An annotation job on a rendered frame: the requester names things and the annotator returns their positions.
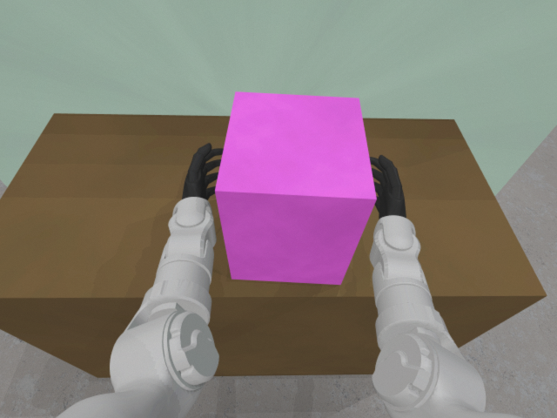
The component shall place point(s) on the robot right upper arm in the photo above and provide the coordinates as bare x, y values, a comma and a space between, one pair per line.
417, 378

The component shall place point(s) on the left robot hand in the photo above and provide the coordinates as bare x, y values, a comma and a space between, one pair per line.
196, 180

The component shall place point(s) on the robot left upper arm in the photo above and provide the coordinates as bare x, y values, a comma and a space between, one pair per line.
158, 370

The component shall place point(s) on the pedestal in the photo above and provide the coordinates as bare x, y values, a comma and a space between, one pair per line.
84, 222

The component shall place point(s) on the robot right forearm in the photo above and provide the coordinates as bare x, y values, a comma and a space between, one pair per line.
401, 293

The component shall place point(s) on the right robot hand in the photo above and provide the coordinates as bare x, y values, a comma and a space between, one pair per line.
391, 199

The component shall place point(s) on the robot left forearm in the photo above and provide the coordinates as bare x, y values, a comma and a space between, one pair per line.
184, 272

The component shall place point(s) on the carton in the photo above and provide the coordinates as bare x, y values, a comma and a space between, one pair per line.
295, 187

